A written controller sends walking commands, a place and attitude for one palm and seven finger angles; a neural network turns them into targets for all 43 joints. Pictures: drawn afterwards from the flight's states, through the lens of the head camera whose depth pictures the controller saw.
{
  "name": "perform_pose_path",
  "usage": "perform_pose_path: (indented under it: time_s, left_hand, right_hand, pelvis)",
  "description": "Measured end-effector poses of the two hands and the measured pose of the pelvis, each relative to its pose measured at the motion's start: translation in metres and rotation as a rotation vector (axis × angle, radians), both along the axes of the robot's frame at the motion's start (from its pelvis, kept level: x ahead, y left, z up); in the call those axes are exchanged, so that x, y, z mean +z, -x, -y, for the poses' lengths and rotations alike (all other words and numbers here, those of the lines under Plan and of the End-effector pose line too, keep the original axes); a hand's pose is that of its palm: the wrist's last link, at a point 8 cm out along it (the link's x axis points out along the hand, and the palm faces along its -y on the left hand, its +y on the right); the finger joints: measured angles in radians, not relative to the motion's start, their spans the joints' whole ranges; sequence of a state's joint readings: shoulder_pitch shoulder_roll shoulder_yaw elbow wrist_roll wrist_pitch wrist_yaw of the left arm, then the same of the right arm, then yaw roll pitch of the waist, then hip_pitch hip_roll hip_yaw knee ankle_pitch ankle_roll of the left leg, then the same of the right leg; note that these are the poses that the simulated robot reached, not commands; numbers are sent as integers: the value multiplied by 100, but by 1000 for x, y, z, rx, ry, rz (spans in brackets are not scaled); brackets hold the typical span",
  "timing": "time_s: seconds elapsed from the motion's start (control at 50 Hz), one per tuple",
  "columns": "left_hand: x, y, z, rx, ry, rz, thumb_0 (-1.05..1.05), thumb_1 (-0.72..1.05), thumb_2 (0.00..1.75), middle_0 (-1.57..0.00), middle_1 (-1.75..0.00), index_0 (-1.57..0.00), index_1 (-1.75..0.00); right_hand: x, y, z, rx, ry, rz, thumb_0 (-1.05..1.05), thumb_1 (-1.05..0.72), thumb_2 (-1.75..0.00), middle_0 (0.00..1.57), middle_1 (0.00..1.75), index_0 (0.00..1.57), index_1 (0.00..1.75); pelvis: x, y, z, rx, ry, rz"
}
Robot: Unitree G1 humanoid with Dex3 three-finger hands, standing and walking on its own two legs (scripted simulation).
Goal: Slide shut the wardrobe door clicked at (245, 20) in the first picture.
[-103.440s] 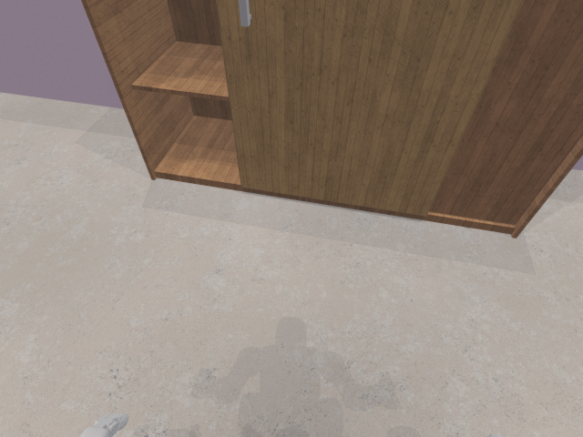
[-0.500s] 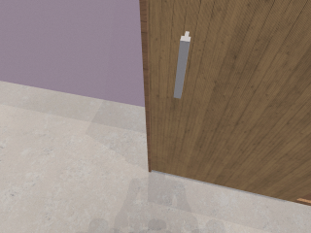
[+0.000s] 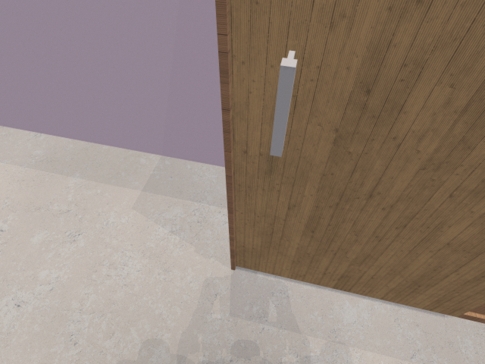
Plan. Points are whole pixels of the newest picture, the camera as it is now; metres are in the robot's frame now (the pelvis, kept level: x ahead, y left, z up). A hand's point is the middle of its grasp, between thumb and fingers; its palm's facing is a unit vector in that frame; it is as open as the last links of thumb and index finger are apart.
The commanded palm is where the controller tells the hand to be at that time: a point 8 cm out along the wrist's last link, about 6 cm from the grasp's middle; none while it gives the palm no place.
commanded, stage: stand and wait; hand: right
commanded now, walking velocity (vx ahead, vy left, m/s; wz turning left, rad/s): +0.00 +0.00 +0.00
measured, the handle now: (283, 107) +0.53 -0.04 +0.13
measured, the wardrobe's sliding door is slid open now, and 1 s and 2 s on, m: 0.00 0.00 0.00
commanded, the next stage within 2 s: none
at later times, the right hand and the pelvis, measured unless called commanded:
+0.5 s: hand out of the picture +0.02 -0.18 -0.18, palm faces +0.02 +0.98 -0.19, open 7.4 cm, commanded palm none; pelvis +0.00 +0.00 +0.00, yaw +0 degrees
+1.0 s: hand out of the picture +0.03 -0.19 -0.17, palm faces +0.02 +0.98 -0.22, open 7.4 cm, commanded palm none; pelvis +0.00 +0.00 +0.00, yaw +0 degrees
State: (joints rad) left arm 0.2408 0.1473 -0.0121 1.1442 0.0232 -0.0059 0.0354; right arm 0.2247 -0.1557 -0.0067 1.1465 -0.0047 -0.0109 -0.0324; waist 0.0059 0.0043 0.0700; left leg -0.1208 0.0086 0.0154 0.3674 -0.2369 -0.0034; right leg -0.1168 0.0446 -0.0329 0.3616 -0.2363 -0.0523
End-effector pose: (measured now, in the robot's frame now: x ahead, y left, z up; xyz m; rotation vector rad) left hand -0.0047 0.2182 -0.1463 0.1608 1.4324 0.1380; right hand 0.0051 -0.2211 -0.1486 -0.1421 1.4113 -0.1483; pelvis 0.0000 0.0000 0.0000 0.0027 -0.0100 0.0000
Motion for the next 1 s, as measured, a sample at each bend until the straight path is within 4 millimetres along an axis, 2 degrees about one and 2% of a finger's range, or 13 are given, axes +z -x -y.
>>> perform_pose_path:
  time_s: [0.58, 1.0]
  left_hand:
    - [1, -13, -5, -16, -10, 23, 1, 91, 90, -20, -30, -20, -30]
    - [5, -28, -19, -32, -30, 60, 1, 91, 90, -20, -30, -20, -30]
  right_hand:
    - [2, -7, 5, -4, 9, 15, 0, -91, -90, 20, 30, 19, 30]
    - [6, -16, 14, 9, 34, 44, 0, -90, -90, 20, 30, 20, 30]
  pelvis:
    - [1, -2, 0, -7, 2, 4]
    - [2, 2, -3, -8, 1, 5]
